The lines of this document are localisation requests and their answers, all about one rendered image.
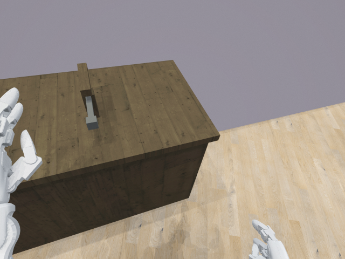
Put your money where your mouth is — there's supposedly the robot right hand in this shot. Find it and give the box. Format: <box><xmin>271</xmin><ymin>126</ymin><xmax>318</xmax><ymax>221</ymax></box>
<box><xmin>249</xmin><ymin>220</ymin><xmax>289</xmax><ymax>259</ymax></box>

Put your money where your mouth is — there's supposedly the robot left hand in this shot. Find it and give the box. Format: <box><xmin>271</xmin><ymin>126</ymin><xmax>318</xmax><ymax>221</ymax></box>
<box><xmin>0</xmin><ymin>87</ymin><xmax>43</xmax><ymax>204</ymax></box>

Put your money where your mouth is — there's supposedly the robot left forearm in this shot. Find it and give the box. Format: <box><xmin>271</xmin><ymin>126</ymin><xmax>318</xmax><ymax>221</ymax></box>
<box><xmin>0</xmin><ymin>203</ymin><xmax>20</xmax><ymax>259</ymax></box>

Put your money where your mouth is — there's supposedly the tap lever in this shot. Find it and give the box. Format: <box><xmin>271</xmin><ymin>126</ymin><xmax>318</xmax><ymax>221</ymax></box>
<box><xmin>85</xmin><ymin>96</ymin><xmax>99</xmax><ymax>130</ymax></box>

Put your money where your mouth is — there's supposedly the counter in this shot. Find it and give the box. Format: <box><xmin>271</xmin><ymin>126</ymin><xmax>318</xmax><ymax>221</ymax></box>
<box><xmin>0</xmin><ymin>60</ymin><xmax>220</xmax><ymax>254</ymax></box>

